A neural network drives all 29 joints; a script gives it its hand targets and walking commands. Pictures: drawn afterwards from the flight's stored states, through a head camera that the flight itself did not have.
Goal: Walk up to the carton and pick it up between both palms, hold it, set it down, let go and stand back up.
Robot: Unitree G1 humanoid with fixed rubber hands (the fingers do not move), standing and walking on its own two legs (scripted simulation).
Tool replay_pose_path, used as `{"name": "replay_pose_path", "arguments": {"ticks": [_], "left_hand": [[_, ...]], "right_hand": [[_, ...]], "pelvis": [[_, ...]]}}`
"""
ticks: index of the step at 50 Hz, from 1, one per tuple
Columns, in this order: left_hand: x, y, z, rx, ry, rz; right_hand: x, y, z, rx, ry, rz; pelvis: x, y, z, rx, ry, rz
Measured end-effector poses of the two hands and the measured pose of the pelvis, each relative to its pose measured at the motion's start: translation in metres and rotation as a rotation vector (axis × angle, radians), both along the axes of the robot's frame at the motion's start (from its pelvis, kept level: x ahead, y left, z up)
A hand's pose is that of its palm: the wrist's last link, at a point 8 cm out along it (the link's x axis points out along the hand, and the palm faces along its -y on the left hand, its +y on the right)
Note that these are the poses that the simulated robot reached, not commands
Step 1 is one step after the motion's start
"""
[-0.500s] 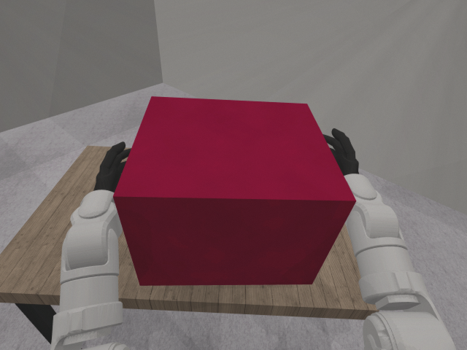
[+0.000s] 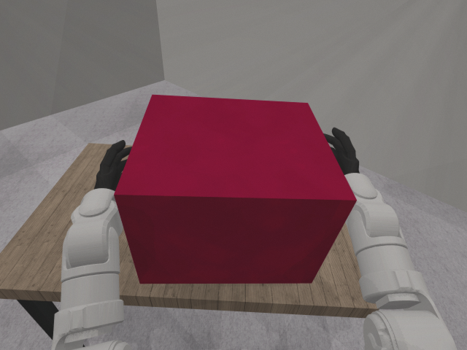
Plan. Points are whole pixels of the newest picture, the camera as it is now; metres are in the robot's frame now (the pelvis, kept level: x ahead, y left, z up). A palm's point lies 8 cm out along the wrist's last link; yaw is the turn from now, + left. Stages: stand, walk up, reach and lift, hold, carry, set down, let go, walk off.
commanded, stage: hold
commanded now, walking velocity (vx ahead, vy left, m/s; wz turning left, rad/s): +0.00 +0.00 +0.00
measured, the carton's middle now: (230, 186) +0.37 +0.00 +0.14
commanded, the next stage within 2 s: none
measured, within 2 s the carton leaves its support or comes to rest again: neither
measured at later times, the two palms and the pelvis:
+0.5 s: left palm (110, 190) +0.34 +0.19 +0.17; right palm (343, 173) +0.35 -0.19 +0.18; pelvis +0.01 +0.00 +0.00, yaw +0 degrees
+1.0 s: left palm (108, 189) +0.34 +0.20 +0.17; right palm (342, 172) +0.36 -0.19 +0.18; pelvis +0.00 +0.00 +0.00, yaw +0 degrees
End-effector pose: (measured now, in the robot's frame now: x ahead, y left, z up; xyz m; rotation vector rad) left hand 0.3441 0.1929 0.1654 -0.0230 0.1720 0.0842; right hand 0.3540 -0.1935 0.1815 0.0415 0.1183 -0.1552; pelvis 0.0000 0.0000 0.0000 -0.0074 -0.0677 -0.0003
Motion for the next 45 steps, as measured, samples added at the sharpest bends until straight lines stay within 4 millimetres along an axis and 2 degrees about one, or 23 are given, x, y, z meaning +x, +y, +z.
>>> {"name": "replay_pose_path", "arguments": {"ticks": [21,45], "left_hand": [[-0.0003,-0.0012,0.0001,0.007,-0.008,0.001],[0.0003,0.0023,0.0027,0.003,-0.006,0.004]], "right_hand": [[0.0003,-0.001,-0.0004,0.002,-0.008,0.001],[0.002,0.0025,0.0035,0.004,-0.006,0.004]], "pelvis": [[0.0063,-0.0002,-0.0002,-0.005,0.0,0.0],[0.0035,0.0027,0.0001,-0.002,-0.002,0.0]]}}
